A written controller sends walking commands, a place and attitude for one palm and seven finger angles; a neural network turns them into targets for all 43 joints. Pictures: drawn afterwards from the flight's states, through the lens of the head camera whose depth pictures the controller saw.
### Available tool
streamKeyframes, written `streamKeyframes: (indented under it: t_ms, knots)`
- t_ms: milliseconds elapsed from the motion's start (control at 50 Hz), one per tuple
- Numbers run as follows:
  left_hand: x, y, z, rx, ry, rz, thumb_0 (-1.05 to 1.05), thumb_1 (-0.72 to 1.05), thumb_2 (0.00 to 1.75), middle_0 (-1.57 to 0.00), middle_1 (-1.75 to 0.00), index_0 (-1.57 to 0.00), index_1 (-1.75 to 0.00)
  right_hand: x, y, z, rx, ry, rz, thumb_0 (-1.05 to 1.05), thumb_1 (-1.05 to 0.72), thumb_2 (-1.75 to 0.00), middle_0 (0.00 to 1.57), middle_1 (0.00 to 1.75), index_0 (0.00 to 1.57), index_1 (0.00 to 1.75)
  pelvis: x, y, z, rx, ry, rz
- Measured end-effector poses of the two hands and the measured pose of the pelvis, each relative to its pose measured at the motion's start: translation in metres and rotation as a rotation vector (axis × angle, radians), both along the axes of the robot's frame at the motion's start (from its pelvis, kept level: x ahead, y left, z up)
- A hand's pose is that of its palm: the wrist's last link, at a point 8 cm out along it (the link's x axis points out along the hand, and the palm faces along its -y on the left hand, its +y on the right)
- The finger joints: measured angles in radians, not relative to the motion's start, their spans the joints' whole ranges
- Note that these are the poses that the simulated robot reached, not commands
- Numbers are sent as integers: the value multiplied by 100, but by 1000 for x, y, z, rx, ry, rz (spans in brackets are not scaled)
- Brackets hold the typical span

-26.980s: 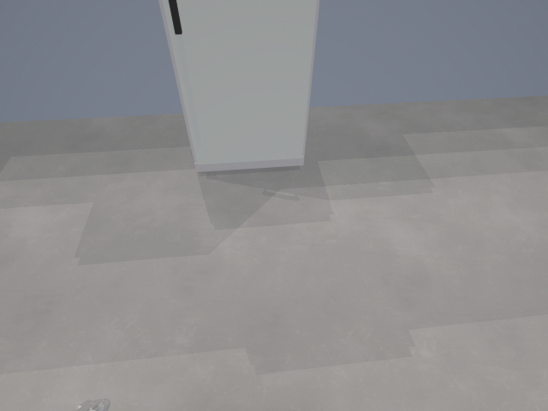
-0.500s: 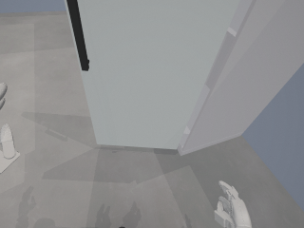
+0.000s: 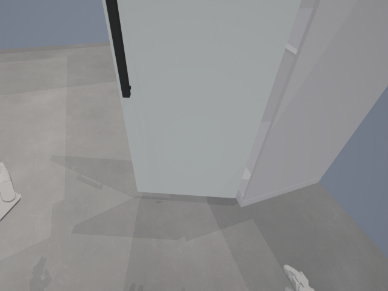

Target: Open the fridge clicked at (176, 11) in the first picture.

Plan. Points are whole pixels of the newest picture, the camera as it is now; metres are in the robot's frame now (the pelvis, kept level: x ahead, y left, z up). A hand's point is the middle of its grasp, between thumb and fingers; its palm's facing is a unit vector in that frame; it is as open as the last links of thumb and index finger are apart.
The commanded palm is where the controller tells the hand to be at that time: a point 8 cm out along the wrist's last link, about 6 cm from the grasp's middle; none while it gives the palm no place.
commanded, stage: stop stepping back and stand still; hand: left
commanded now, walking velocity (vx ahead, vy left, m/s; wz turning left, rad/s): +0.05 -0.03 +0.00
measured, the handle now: (118, 32) +0.76 +0.26 +0.21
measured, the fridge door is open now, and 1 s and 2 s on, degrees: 67 67 67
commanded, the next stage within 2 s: let the arm hang, fingers relaxed in 0.10 s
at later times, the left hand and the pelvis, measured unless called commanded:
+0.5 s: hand out of the picture +0.08 +0.16 -0.16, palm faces +0.05 -0.98 -0.18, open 7.1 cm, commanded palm none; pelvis +0.01 -0.01 -0.01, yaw +4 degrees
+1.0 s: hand out of the picture +0.04 +0.24 -0.15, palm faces +0.04 -0.96 -0.28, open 7.4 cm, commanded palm none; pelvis +0.01 +0.01 +0.01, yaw +2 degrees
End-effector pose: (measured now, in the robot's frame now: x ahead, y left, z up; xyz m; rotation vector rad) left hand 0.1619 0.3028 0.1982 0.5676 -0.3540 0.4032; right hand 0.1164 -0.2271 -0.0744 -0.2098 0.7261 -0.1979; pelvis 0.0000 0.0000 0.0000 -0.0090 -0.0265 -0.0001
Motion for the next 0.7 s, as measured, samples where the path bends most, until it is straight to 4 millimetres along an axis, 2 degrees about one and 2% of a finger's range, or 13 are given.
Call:
streamKeyframes:
  t_ms: [80, 200, 220, 240, 280, 320, 340, 400, 460, 480, 580, 700]
  knots:
    - [-4, -5, 0, 32, 27, 18, 1, 89, 90, -21, -30, -21, -30, 8, 5, -13, 45, 22, 39, 1, -90, -90, 20, 30, 20, 30, 4, -4, -4, -9, 9, 0]
    - [0, 0, -21, -84, 66, 70, 1, 88, 90, -21, -30, -21, -30, 22, 0, -15, 11, 85, 67, 1, -90, -90, 20, 30, 20, 30, 14, 0, -1, 9, 6, 0]
    - [5, 2, -31, -86, 92, 62, 1, 89, 90, -21, -30, -21, -30, 25, -2, -16, 8, 81, 86, 1, -90, -90, 20, 30, 20, 30, 15, 3, -3, 3, 10, 12]
    - [13, 6, -50, -106, 162, 55, 0, 89, 90, -21, -30, -21, -30, 29, -4, -20, 6, 88, 106, 1, -90, -90, 20, 30, 20, 30, 16, 6, -6, -4, 17, 24]
    - [28, 11, -107, -196, 391, 64, 0, 89, 90, -20, -30, -20, -30, 36, -11, -31, -2, 124, 120, 1, -90, -90, 20, 30, 20, 30, 14, 10, -12, 2, 29, 36]
    - [29, 5, -174, -304, 665, 89, 0, 90, 90, -20, -30, -20, -30, 39, -16, -37, -10, 152, 119, 1, -90, -90, 20, 30, 20, 30, 11, 10, -14, 21, 35, 45]
    - [24, -2, -205, -351, 800, 98, 0, 90, 90, -20, -30, -20, -30, 38, -18, -39, -13, 161, 118, 1, -90, -90, 20, 30, 20, 30, 9, 9, -15, 30, 35, 48]
    - [-13, -39, -281, -456, 1136, 94, 0, 90, 90, -20, -30, -20, -30, 31, -26, -44, -7, 197, 104, 1, -90, -90, 20, 30, 20, 30, 5, 1, -16, 47, 25, 42]
    - [-68, -82, -323, -563, 1384, 78, 1, 91, 90, -20, -30, -20, -30, 13, -32, -46, 4, 289, 63, 1, -90, -90, 20, 30, 20, 30, 5, -6, -10, 31, 19, 55]
    - [-84, -90, -331, -613, 1424, 97, 0, 92, 90, -20, -30, -20, -30, 5, -33, -46, 1, 330, 56, 0, -90, -90, 20, 30, 20, 30, 5, -7, -7, 25, 21, 60]
    - [-129, -78, -340, -679, 1498, 218, -3, 99, 90, -21, -30, -21, -30, -37, -33, -50, -17, 521, 43, 0, -90, -90, 20, 29, 20, 30, 5, -12, 0, 0, 19, 74]
    - [-160, -58, -333, -663, 1601, 294, -2, 95, 90, -21, -30, -21, -30, -72, -25, -51, 9, 624, 3, 0, -90, -90, 20, 29, 20, 30, 6, -7, 9, -7, 12, 64]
